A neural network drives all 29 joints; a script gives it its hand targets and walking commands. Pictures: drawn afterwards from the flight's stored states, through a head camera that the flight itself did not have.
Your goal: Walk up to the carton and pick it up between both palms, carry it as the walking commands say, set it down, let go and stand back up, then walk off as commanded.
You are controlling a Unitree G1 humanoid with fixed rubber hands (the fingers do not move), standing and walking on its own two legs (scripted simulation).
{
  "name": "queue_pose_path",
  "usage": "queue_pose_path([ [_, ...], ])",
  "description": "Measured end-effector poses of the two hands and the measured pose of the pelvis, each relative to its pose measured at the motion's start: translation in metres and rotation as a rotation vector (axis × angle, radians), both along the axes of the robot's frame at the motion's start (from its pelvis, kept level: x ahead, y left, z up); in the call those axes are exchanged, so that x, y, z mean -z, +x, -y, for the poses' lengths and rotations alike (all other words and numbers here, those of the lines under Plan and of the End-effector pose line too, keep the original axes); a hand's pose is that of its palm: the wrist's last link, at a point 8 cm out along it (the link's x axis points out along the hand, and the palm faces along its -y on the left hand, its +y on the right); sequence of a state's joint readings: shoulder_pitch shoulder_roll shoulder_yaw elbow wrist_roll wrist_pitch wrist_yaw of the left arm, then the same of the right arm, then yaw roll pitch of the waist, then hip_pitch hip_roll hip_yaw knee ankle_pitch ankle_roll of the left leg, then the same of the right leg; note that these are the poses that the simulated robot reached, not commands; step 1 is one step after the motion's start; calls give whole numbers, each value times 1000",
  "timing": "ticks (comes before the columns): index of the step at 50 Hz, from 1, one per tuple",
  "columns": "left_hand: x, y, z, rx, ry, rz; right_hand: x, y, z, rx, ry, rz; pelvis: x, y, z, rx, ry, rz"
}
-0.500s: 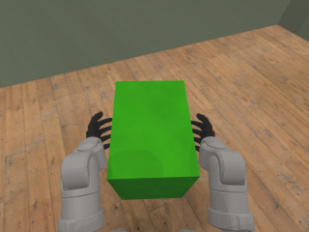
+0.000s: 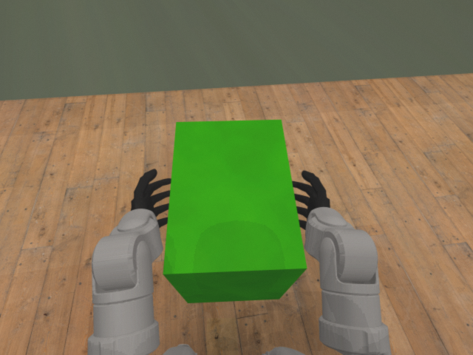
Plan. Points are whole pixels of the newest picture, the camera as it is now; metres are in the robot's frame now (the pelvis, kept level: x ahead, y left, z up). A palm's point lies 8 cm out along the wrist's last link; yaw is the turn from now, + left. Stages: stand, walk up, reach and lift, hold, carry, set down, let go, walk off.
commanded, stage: carry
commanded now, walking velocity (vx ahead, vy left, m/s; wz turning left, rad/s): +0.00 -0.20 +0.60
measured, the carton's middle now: (231, 217) +0.34 +0.01 +0.02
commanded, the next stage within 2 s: none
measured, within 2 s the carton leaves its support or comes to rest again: neither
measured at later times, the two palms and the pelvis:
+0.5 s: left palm (111, 253) +0.24 +0.17 +0.10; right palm (295, 215) +0.30 -0.09 +0.09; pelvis -0.02 -0.04 +0.01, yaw +14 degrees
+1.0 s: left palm (60, 330) +0.15 +0.20 +0.11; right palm (278, 251) +0.24 -0.05 +0.11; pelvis -0.08 -0.03 +0.01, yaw +20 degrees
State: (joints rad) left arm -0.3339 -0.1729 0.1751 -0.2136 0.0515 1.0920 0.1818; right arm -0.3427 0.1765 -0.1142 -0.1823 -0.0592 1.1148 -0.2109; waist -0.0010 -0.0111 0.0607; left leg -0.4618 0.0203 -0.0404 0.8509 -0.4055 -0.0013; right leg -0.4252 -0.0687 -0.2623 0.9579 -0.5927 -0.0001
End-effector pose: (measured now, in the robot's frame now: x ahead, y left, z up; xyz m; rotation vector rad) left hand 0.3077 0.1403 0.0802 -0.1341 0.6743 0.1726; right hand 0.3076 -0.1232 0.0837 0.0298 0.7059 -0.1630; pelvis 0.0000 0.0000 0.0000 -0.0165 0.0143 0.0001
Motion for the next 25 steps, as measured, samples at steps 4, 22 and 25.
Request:
queue_pose_path([
  [4, -3, -10, 1, -33, 21, -13, 3, -1, 0, -33, 20, -13, -5, -7, 10, -31, -5, -1],
  [22, -28, -56, -16, -212, 72, 37, -10, 0, -22, -216, 67, 40, -8, -19, 43, -217, 12, 3],
  [25, -23, -66, -29, -237, 50, 39, -11, -4, -37, -241, 45, 42, -5, -23, 37, -242, -8, 4],
])
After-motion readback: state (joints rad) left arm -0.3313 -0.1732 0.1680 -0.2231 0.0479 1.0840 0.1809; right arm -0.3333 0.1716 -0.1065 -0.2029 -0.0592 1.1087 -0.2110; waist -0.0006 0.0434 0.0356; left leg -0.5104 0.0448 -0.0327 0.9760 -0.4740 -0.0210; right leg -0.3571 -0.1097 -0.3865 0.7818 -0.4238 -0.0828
